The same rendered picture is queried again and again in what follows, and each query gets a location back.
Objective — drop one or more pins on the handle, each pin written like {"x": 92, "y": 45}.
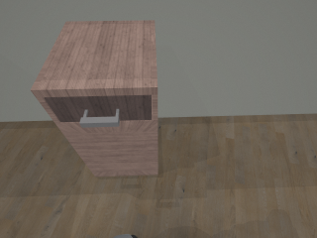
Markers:
{"x": 94, "y": 122}

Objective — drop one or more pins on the cabinet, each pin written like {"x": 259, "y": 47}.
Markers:
{"x": 106, "y": 58}

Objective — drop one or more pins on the drawer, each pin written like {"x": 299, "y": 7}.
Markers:
{"x": 131, "y": 107}

